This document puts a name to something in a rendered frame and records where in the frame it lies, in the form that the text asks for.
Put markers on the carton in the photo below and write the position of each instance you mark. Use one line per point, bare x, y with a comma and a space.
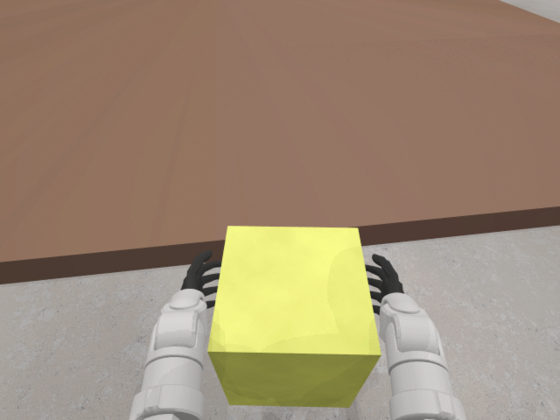
293, 321

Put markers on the right robot hand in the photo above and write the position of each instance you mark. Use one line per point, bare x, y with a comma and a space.
389, 284

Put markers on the left robot hand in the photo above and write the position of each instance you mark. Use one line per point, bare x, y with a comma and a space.
195, 279

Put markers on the left robot forearm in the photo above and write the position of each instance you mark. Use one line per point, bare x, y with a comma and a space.
175, 360

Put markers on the right robot forearm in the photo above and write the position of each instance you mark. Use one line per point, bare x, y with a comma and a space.
419, 375

